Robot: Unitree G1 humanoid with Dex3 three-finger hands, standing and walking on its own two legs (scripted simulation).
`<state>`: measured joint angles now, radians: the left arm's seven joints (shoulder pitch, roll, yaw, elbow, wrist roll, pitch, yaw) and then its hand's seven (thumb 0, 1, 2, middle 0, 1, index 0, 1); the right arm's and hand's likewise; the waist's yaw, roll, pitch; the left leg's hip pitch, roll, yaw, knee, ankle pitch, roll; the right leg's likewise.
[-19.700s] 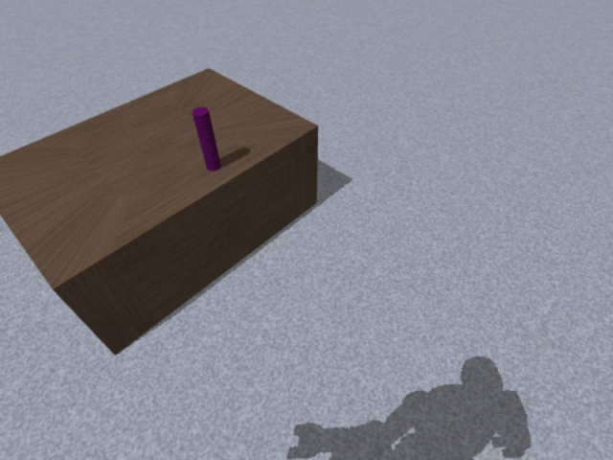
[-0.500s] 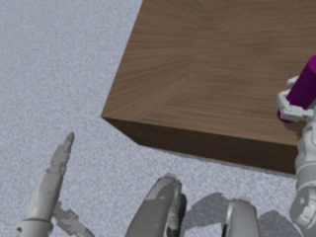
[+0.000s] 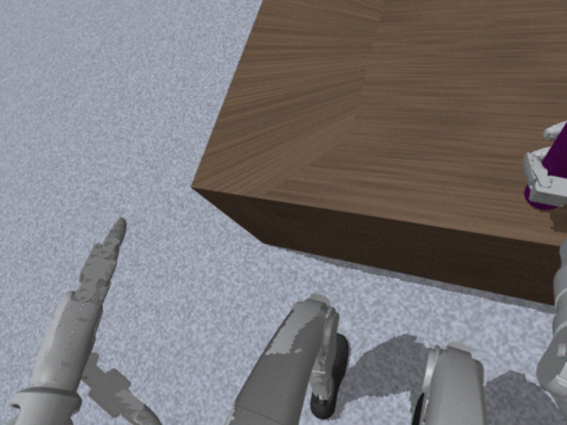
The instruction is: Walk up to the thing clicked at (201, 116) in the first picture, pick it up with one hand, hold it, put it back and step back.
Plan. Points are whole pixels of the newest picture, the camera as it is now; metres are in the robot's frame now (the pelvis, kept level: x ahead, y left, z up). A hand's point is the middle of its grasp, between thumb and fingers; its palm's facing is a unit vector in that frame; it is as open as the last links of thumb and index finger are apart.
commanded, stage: lower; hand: right
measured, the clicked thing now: out of the picture +0.51 -0.19 -0.04
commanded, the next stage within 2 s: loosen in 0.10 s
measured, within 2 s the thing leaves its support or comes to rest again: neither
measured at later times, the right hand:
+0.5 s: hand (557, 163) +0.51 -0.19 -0.06, palm faces +0.14 +0.99 -0.01, open 7.0 cm
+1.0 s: hand out of the picture +0.52 -0.20 -0.05, palm faces +0.16 +0.99 -0.01, open 13.7 cm
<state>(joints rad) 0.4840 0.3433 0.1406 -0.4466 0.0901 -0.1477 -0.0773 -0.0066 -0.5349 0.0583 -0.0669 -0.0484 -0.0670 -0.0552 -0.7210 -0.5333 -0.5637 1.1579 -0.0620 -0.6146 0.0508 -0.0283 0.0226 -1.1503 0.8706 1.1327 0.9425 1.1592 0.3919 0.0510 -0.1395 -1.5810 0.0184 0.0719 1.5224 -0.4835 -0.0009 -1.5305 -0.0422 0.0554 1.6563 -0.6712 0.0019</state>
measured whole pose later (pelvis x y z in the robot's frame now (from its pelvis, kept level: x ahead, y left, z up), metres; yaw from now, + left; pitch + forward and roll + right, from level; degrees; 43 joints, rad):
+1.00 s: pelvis +0.00 +0.00 -0.01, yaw +0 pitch +32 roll +4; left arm 0.51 0.37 0.19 -0.49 0.06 -0.17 -0.07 -0.01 -0.54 0.06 -0.08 -0.05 -0.07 -0.06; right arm -0.73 -0.57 -0.59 1.06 -0.06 -0.55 0.08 -0.01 0.22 -0.27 0.43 0.33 0.41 0.33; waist 0.40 0.06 -0.14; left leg -1.62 0.02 0.07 1.56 -0.49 0.00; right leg -1.57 -0.04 0.05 1.69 -0.68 0.00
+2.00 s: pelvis +0.08 -0.01 +0.16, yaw -2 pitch +12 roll +2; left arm 0.38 0.22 -0.06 0.16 -0.04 0.10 0.05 0.01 0.73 0.80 -0.19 -0.26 -0.19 -0.27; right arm -0.05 -0.29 -0.14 0.56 0.03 0.03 -0.08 -0.01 0.44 -0.11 0.07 0.07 0.06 0.07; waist 0.05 0.01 -0.11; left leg -0.67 0.02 0.05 0.83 -0.37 -0.01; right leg -0.60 -0.03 0.01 0.90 -0.50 0.00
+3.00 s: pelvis +0.08 +0.01 +0.19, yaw -4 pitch -1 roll +0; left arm 0.23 0.33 0.00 0.87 0.04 0.02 0.02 0.01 0.90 0.90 -0.20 -0.30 -0.20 -0.30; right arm 0.27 -0.32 -0.01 0.85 -0.04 0.01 -0.02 -0.01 0.53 -0.05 0.06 0.05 0.05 0.05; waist 0.00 -0.05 0.00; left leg -0.30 0.03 0.06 0.61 -0.30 0.01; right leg -0.21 -0.01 0.02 0.59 -0.37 0.02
